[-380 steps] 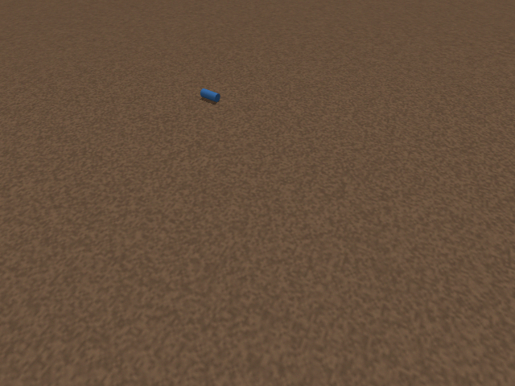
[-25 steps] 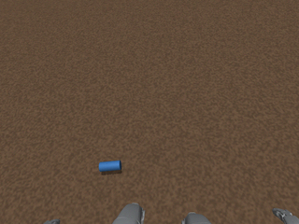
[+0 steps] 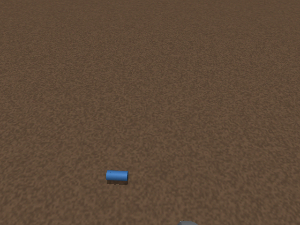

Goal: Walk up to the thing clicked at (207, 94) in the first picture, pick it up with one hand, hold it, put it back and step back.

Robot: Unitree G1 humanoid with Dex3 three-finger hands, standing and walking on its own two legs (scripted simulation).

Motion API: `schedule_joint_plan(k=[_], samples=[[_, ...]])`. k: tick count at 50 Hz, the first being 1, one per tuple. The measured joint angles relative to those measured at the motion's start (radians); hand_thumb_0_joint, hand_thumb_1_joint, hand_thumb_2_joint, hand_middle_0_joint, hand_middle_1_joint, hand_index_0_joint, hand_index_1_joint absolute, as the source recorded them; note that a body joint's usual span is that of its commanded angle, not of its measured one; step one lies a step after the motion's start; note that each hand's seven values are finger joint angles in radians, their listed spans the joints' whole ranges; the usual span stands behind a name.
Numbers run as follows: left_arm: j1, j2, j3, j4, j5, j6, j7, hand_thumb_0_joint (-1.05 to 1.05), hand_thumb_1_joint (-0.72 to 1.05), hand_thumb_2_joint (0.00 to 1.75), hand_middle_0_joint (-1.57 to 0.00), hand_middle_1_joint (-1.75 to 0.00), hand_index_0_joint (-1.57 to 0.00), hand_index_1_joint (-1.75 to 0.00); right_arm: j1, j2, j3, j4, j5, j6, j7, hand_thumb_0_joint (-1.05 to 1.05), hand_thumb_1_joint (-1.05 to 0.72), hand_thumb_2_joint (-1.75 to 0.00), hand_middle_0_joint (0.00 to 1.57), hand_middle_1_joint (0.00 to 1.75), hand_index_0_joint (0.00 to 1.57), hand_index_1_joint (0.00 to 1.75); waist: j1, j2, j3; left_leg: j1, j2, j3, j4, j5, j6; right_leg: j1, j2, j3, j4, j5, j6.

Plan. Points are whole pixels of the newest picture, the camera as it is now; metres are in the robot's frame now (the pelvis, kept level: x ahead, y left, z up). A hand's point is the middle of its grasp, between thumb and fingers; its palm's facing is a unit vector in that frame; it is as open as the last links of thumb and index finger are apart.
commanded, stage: walk up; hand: left
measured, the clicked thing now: (117, 175) +0.51 +0.24 -0.72
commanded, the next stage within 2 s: stand in 1.52 s
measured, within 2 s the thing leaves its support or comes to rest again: neither
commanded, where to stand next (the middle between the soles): +0.06 -0.03 m, yaw -2 degrees
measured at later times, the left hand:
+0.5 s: hand out of the picture +0.07 +0.25 -0.12, palm faces -0.01 -0.83 -0.55, open 7.4 cm
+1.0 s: hand out of the picture +0.05 +0.24 -0.16, palm faces -0.08 -0.94 -0.34, open 7.4 cm
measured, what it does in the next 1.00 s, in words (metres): steps on the spot: right foot, then left foot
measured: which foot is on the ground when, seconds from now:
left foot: down 0.00-0.24, up 0.26-0.62, down 0.64-1.00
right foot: up 0.00-0.22, down 0.24-0.66, up 0.68-1.00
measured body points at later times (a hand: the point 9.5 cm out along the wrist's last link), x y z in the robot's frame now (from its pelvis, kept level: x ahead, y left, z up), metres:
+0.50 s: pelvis -0.02 -0.04 -0.01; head +0.03 -0.09 +0.43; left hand +0.07 +0.29 -0.09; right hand +0.07 -0.38 -0.15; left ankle +0.00 +0.14 -0.62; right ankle +0.04 -0.20 -0.71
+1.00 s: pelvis -0.02 -0.04 -0.01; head -0.01 -0.01 +0.44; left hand +0.06 +0.29 -0.14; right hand -0.03 -0.41 -0.08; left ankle +0.01 +0.15 -0.71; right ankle +0.00 -0.19 -0.69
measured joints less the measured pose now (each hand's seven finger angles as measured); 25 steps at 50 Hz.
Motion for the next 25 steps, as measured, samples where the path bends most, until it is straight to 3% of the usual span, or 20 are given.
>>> schedule_joint_plan(k=[4, 7, 9, 11, 12, 14, 16, 18, 25], samples=[[-0.038, -0.001, 0.022, -0.056, 0.035, 0.050, -0.039, 0.00, 0.90, 0.90, -0.21, -0.30, -0.20, -0.30, 0.022, -0.006, -0.008, -0.034, 0.007, -0.042, -0.055, 0.00, -0.90, -0.90, 0.21, 0.31, 0.21, 0.30, 0.003, -0.032, 0.030, -0.006, 0.022, 0.005, 0.012, -0.008, -0.010, -0.051, 0.013, -0.011, 0.116, -0.025, 0.006], [-0.069, 0.006, 0.038, -0.094, 0.034, 0.065, -0.053, 0.00, 0.90, 0.90, -0.21, -0.30, -0.20, -0.30, 0.049, -0.036, -0.022, -0.053, 0.005, -0.055, -0.087, 0.00, -0.90, -0.90, 0.21, 0.31, 0.21, 0.30, 0.000, -0.050, 0.052, -0.018, 0.042, 0.001, 0.038, -0.023, -0.022, -0.087, -0.001, 0.002, 0.159, -0.009, 0.006], [-0.087, 0.004, 0.040, -0.102, 0.016, 0.054, -0.054, 0.00, 0.90, 0.90, -0.21, -0.30, -0.20, -0.30, 0.062, -0.067, -0.032, -0.061, -0.002, -0.050, -0.090, 0.00, -0.90, -0.90, 0.21, 0.31, 0.21, 0.30, -0.011, -0.045, 0.062, -0.030, 0.061, -0.011, 0.064, -0.037, -0.030, -0.076, -0.020, -0.008, 0.096, 0.003, 0.004], [-0.092, -0.003, 0.034, -0.098, -0.006, 0.023, -0.047, 0.00, 0.90, 0.90, -0.21, -0.30, -0.20, -0.30, 0.065, -0.100, -0.037, -0.066, -0.005, -0.030, -0.080, 0.00, -0.90, -0.90, 0.21, 0.31, 0.21, 0.30, -0.027, -0.027, 0.061, -0.051, 0.083, -0.029, 0.106, -0.060, -0.034, -0.018, -0.024, -0.026, -0.069, 0.073, 0.003], [-0.091, -0.009, 0.029, -0.093, -0.012, 0.001, -0.039, 0.00, 0.90, 0.90, -0.21, -0.30, -0.20, -0.30, 0.062, -0.115, -0.038, -0.068, -0.003, -0.014, -0.073, 0.00, -0.90, -0.90, 0.21, 0.30, 0.21, 0.30, -0.032, -0.010, 0.060, -0.072, 0.097, -0.042, 0.150, -0.078, -0.020, 0.006, -0.014, -0.035, -0.131, 0.116, 0.024], [-0.089, -0.028, 0.009, -0.086, -0.011, -0.033, -0.018, 0.00, 0.90, 0.90, -0.21, -0.30, -0.20, -0.30, 0.033, -0.131, -0.045, -0.068, 0.001, 0.029, -0.069, 0.00, -0.90, -0.90, 0.20, 0.30, 0.21, 0.30, -0.046, 0.020, 0.073, -0.124, 0.066, -0.108, 0.286, -0.140, 0.019, -0.009, 0.004, -0.050, -0.091, 0.103, 0.043], [-0.082, -0.053, -0.018, -0.075, -0.016, -0.047, -0.001, 0.00, 0.90, 0.90, -0.21, -0.30, -0.21, -0.30, 0.005, -0.137, -0.051, -0.069, 0.004, 0.062, -0.065, 0.01, -0.91, -0.90, 0.20, 0.30, 0.20, 0.30, -0.052, 0.042, 0.077, -0.173, 0.008, -0.140, 0.433, -0.196, 0.029, -0.010, 0.001, -0.049, -0.084, 0.101, 0.040], [-0.073, -0.078, -0.037, -0.068, -0.018, -0.058, 0.020, 0.00, 0.90, 0.90, -0.21, -0.30, -0.21, -0.30, -0.016, -0.142, -0.057, -0.080, 0.000, 0.077, -0.053, 0.01, -0.91, -0.90, 0.20, 0.30, 0.20, 0.29, -0.056, 0.076, 0.082, -0.216, -0.019, -0.137, 0.534, -0.181, 0.026, 0.000, -0.003, -0.050, -0.107, 0.116, 0.042], [-0.006, -0.064, -0.029, -0.085, -0.013, -0.089, 0.078, 0.00, 0.89, 0.90, -0.22, -0.30, -0.21, -0.30, -0.046, -0.133, -0.074, -0.139, -0.030, 0.112, 0.010, 0.00, -0.91, -0.90, 0.20, 0.30, 0.20, 0.29, -0.031, 0.158, 0.088, -0.294, -0.009, -0.121, 0.650, -0.042, 0.005, -0.003, -0.039, -0.036, -0.130, 0.148, 0.056]])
